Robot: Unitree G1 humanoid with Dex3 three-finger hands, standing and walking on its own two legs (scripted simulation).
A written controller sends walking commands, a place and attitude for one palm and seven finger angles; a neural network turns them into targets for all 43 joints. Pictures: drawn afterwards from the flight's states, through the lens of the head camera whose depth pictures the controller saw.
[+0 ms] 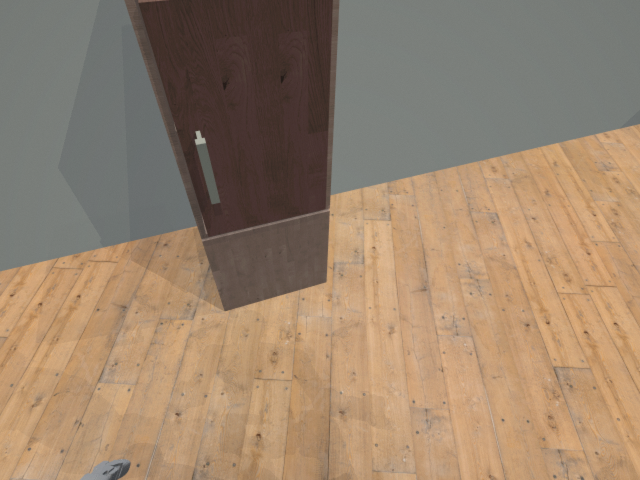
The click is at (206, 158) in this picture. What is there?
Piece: cupboard door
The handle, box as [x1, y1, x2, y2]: [195, 131, 219, 203]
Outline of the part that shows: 195,131 197,136 195,142 211,202 219,202 204,138 200,136 199,131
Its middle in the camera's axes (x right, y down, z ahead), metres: -0.27 -0.16 +0.90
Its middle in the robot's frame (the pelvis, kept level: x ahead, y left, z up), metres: +0.77 +0.31 -0.09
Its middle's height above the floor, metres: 0.68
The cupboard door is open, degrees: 0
